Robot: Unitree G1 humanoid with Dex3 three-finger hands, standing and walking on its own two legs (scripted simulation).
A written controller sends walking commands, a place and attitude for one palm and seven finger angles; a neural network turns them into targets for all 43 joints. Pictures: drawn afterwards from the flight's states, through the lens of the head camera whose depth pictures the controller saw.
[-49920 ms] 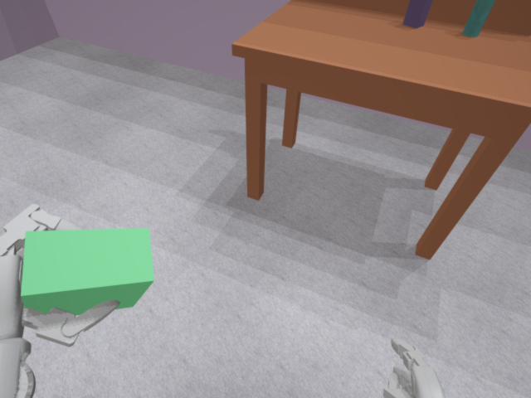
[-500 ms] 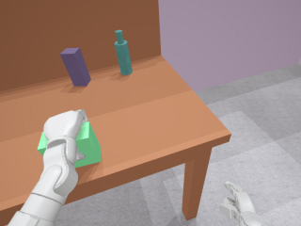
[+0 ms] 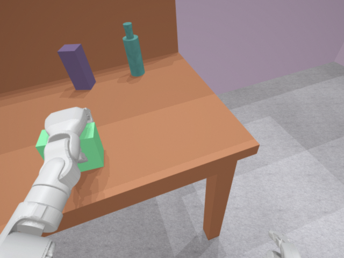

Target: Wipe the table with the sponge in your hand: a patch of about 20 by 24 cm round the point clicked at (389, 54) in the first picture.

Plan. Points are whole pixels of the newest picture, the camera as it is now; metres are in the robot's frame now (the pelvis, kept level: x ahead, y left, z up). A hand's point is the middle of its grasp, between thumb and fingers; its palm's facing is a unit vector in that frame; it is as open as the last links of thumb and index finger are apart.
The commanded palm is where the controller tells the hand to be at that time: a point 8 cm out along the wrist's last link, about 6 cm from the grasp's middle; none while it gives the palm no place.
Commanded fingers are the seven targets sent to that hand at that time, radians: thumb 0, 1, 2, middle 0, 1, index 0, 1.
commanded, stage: wipe forward along the middle lane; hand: left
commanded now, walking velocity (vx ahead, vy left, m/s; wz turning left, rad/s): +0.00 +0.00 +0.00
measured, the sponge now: (76, 154) +0.34 +0.30 +0.06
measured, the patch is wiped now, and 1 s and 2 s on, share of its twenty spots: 1.00 1.00 1.00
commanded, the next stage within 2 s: slide back across to the first lane in 0.92 s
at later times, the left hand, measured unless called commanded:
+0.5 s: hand (76, 123) +0.41 +0.30 +0.11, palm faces -0.07 -0.01 -1.00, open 10.2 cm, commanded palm +0.39 +0.31 +0.14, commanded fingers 0.00 0.10 1.30 -1.20 -1.60 -1.20 -1.60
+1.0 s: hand (74, 111) +0.45 +0.33 +0.11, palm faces -0.11 -0.01 -0.99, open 10.2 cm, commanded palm +0.44 +0.33 +0.14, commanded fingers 0.00 0.10 1.30 -1.20 -1.60 -1.20 -1.60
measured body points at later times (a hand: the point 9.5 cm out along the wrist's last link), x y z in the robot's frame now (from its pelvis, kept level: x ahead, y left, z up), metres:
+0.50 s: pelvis +0.00 +0.00 +0.00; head +0.02 -0.03 +0.45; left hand +0.40 +0.30 +0.17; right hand +0.11 -0.27 -0.14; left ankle -0.01 +0.13 -0.74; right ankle +0.04 -0.08 -0.74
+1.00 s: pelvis +0.01 +0.02 +0.00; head +0.06 +0.00 +0.45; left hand +0.46 +0.33 +0.17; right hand +0.10 -0.25 -0.14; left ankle -0.01 +0.13 -0.74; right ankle +0.04 -0.08 -0.74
